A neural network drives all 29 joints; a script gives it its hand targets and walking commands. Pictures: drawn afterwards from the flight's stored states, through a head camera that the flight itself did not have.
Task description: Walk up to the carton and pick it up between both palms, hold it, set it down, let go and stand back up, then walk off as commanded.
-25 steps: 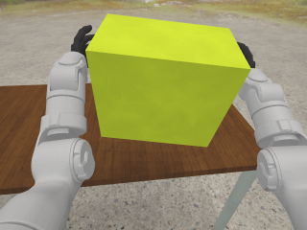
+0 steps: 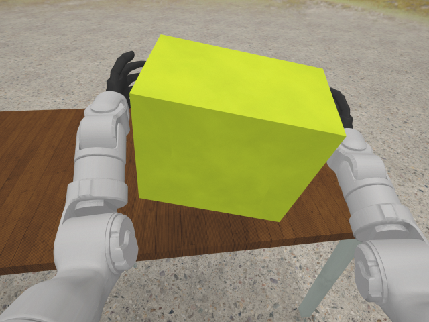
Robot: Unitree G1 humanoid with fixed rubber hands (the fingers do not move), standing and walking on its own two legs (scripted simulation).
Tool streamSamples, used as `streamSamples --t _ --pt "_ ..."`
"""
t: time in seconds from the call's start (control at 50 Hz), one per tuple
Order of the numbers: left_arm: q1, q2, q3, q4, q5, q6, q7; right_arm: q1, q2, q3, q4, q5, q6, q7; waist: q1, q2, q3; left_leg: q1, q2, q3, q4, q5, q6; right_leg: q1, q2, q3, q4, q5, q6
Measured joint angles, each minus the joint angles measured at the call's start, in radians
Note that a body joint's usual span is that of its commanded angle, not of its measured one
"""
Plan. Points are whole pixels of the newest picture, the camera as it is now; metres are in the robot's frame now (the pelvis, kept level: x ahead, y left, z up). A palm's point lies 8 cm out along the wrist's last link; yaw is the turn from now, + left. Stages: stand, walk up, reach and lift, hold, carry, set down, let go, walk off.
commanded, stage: set down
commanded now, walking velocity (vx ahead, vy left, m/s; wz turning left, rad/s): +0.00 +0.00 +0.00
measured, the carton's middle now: (225, 137) +0.42 +0.00 +0.18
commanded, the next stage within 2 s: none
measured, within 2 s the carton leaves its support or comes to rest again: neither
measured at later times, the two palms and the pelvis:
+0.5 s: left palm (122, 108) +0.44 +0.19 +0.23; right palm (329, 133) +0.40 -0.20 +0.20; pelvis +0.01 +0.00 +0.00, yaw +0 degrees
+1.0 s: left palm (128, 120) +0.45 +0.19 +0.20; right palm (325, 144) +0.41 -0.20 +0.17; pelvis +0.01 +0.00 +0.00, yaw +0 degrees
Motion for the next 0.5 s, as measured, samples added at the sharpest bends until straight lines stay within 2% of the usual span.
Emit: streamSamples --t 0.28,0.5 --pt "0.000 0.011 0.000 0.064 0.000 -0.056 -0.011 0.000 0.007 -0.004 0.000 -0.025 0.005 -0.006 0.000 -0.027 0.030 0.001 -0.003 0.000 0.000 0.002 0.000 0.001 -0.003 0.000 0.000 0.001 0.000" --pt "0.002 0.011 0.000 0.079 -0.013 -0.108 -0.011 0.006 0.009 -0.007 0.000 -0.035 -0.037 -0.011 0.000 -0.024 0.044 0.000 -0.005 0.000 -0.001 -0.009 0.000 0.002 -0.005 0.000 -0.004 -0.009 0.000"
